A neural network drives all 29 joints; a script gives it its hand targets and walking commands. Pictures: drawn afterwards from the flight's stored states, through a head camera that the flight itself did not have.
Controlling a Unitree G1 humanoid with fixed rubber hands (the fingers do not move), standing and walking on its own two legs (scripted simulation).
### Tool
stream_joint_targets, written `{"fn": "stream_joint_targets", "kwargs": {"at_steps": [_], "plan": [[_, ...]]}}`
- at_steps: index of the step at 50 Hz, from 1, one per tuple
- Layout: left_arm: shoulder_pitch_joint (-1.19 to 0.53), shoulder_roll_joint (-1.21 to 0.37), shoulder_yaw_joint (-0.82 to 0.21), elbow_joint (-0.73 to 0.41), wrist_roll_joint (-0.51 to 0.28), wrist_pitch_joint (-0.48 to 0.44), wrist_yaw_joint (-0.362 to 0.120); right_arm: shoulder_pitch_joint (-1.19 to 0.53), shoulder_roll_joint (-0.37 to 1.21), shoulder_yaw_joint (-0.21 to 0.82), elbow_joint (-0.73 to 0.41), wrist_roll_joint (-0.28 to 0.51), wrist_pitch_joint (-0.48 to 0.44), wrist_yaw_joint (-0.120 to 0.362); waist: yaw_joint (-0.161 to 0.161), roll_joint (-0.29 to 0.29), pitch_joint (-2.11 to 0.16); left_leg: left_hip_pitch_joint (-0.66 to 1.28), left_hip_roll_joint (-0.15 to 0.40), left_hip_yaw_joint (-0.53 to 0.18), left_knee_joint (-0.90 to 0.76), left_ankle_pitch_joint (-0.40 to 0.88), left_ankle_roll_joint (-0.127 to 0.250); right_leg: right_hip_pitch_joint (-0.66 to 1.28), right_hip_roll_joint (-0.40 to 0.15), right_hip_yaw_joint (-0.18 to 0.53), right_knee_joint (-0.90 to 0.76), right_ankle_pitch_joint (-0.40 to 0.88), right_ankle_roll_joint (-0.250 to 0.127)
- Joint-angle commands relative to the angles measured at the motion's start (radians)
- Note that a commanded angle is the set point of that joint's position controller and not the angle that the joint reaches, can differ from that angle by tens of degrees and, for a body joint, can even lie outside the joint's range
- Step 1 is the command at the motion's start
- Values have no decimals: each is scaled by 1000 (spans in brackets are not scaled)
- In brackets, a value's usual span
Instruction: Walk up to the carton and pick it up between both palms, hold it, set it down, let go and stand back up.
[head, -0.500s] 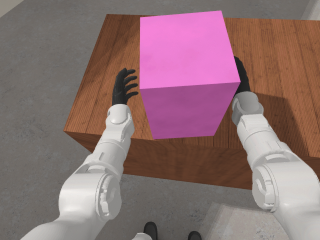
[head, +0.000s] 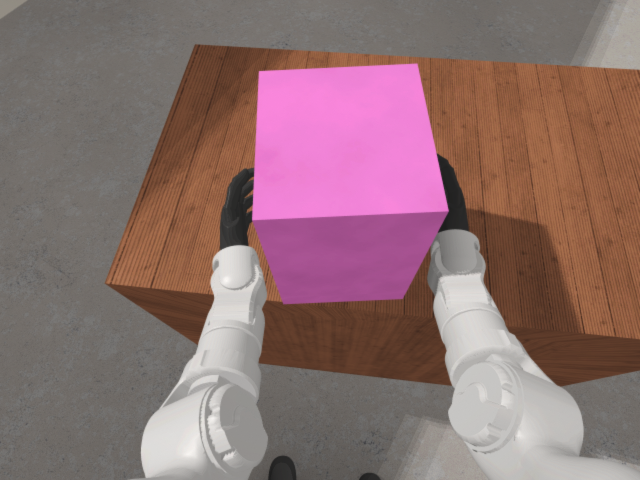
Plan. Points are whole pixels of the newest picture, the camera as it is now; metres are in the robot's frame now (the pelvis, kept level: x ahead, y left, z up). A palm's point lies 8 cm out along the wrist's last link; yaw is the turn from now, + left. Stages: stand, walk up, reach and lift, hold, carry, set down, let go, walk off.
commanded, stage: reach and lift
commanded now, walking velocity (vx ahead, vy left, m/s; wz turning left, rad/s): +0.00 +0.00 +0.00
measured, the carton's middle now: (340, 201) +0.46 +0.02 +0.01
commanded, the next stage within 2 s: none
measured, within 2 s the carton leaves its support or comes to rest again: neither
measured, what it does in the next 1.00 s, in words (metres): stands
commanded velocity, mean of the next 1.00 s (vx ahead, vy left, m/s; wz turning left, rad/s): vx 0.00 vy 0.00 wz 0.00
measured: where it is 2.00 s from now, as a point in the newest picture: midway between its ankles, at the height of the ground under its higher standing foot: outside the picture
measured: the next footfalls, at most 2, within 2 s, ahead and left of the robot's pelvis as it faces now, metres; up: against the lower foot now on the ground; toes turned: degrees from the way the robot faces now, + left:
none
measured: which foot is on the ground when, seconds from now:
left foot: down 0.00-1.00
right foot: down 0.00-1.00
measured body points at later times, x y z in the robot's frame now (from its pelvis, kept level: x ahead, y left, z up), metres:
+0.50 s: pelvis +0.00 -0.01 +0.00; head +0.15 +0.01 +0.43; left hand +0.43 +0.15 +0.00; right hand +0.46 -0.11 +0.01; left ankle -0.01 +0.14 -0.74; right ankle -0.03 -0.09 -0.74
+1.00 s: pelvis +0.00 +0.00 +0.00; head +0.15 +0.01 +0.42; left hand +0.43 +0.15 +0.00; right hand +0.46 -0.11 +0.01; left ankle -0.01 +0.14 -0.74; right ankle -0.03 -0.09 -0.74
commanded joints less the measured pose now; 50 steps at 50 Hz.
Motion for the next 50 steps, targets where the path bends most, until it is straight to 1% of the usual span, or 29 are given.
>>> {"fn": "stream_joint_targets", "kwargs": {"at_steps": [1, 2, 4, 6, 8, 10, 12, 14, 17, 19, 22, 25, 27, 29, 31, 34, 43, 50], "plan": [[-330, -376, -226, 29, 59, 3, -82, -329, 500, 268, 132, -85, -42, 149, 27, -27, -705, 415, -4, 65, 112, 587, 41, 310, -43, -85, 67, 747, 78], [-318, -380, -232, 32, 60, 2, -81, -325, 504, 273, 131, -83, -46, 148, 32, -22, -707, 403, -4, 66, 114, 582, 41, 315, -45, -82, 68, 751, 75], [-295, -376, -236, 40, 61, 0, -83, -324, 515, 292, 116, -78, -52, 144, 34, -40, -704, 324, -11, 72, 99, 525, 48, 401, -52, -69, 87, 799, 77], [-283, -368, -244, 45, 53, -3, -90, -321, 527, 314, 97, -69, -54, 138, 35, -64, -705, 211, -22, 79, 69, 445, 59, 529, -66, -48, 119, 878, 84], [-279, -360, -249, 53, 47, -7, -100, -322, 535, 330, 84, -66, -56, 129, 29, -90, -712, 103, -33, 81, 36, 365, 70, 647, -84, -26, 152, 967, 94], [-280, -351, -245, 65, 43, -12, -107, -323, 541, 338, 80, -62, -62, 123, 26, -105, -705, 46, -39, 79, 9, 310, 79, 700, -101, -11, 170, 1019, 102], [-286, -352, -245, 69, 41, -18, -110, -322, 541, 341, 87, -56, -71, 117, 22, -103, -705, 39, -39, 73, 2, 305, 80, 701, -108, -7, 175, 1046, 104], [-291, -361, -244, 69, 44, -21, -110, -323, 543, 341, 95, -54, -79, 116, 22, -86, -699, 72, -35, 67, 5, 322, 76, 656, -107, -13, 166, 1022, 101], [-291, -377, -248, 64, 52, -19, -104, -322, 545, 334, 110, -51, -87, 120, 26, -54, -698, 149, -25, 64, 27, 375, 65, 566, -93, -31, 144, 954, 92], [-288, -386, -253, 60, 55, -16, -102, -322, 547, 335, 113, -51, -89, 123, 29, -43, -696, 175, -22, 64, 38, 390, 58, 544, -86, -38, 132, 917, 86], [-284, -388, -254, 60, 55, -12, -99, -326, 552, 342, 110, -53, -87, 124, 35, -55, -700, 143, -23, 67, 33, 352, 62, 578, -86, -33, 137, 919, 83], [-287, -390, -259, 60, 52, -12, -99, -331, 558, 350, 107, -50, -88, 123, 34, -66, -706, 105, -25, 67, 21, 320, 67, 611, -89, -27, 149, 937, 84], [-293, -395, -266, 57, 49, -14, -98, -331, 560, 354, 111, -48, -92, 124, 35, -60, -712, 116, -24, 66, 21, 325, 66, 602, -88, -27, 147, 925, 84], [-304, -403, -271, 55, 48, -16, -95, -335, 561, 351, 127, -47, -94, 126, 34, -50, -713, 144, -21, 65, 29, 340, 62, 569, -80, -34, 139, 888, 81], [-303, -412, -279, 58, 48, -16, -93, -336, 558, 351, 136, -47, -100, 128, 37, -39, -710, 179, -18, 64, 42, 373, 57, 526, -72, -44, 129, 860, 78], [-305, -419, -279, 62, 49, -16, -90, -345, 556, 347, 147, -53, -103, 132, 40, -38, -703, 199, -14, 64, 50, 376, 55, 498, -64, -50, 120, 819, 71], [-318, -429, -298, 81, 36, -27, -87, -353, 558, 355, 186, -56, -118, 132, 40, -38, -711, 175, -14, 67, 52, 352, 54, 503, -57, -48, 125, 808, 69], [-321, -428, -293, 114, 37, -42, -90, -360, 557, 351, 216, -76, -138, 125, 38, -48, -701, 132, -17, 69, 47, 321, 55, 513, -59, -44, 132, 818, 69]]}}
